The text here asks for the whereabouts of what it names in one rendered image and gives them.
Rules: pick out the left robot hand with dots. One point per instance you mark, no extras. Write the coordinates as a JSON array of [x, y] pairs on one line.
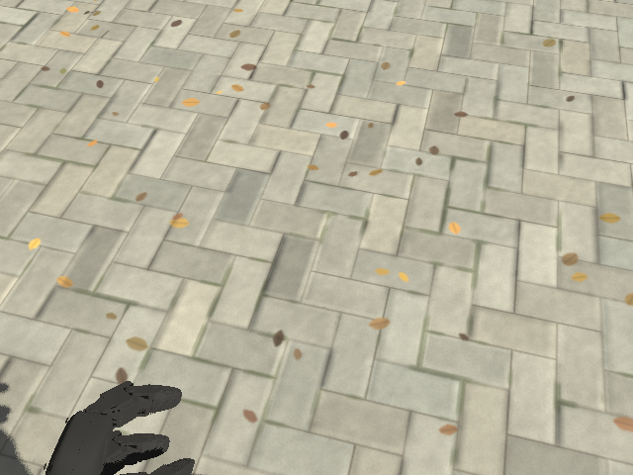
[[89, 446]]

